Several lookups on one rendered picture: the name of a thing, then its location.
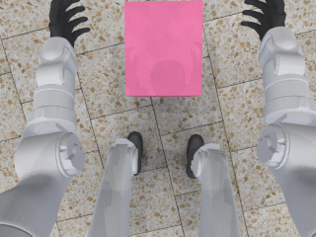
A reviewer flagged right robot foot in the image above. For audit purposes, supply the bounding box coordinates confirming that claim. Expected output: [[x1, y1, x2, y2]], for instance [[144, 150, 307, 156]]
[[186, 134, 204, 179]]

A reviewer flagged right robot shin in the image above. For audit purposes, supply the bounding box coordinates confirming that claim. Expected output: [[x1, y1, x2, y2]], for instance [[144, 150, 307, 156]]
[[191, 143, 228, 174]]

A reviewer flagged robot right upper arm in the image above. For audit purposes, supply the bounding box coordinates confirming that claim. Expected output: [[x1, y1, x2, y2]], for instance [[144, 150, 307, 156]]
[[256, 121, 316, 237]]

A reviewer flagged left robot forearm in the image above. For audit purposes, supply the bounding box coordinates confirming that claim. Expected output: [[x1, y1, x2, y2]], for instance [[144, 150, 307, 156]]
[[14, 37, 79, 176]]

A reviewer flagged robot right hand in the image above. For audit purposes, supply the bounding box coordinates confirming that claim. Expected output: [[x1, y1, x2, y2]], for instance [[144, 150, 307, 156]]
[[240, 0, 286, 41]]

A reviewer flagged robot left hand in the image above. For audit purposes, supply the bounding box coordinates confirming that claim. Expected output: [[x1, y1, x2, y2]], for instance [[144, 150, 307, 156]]
[[48, 0, 91, 48]]

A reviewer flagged robot left upper arm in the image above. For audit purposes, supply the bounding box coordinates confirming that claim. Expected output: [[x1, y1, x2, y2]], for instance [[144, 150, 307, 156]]
[[0, 130, 86, 237]]

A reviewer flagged carton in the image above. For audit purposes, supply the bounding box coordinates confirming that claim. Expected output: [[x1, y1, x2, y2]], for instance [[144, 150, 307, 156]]
[[124, 0, 203, 97]]

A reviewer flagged right robot forearm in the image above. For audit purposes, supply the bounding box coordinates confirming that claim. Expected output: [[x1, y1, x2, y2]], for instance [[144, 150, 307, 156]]
[[258, 26, 316, 126]]

